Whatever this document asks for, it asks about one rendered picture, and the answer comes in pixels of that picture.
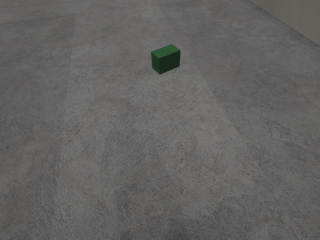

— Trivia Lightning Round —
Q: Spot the carton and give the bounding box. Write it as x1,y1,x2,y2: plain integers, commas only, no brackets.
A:
151,44,181,75

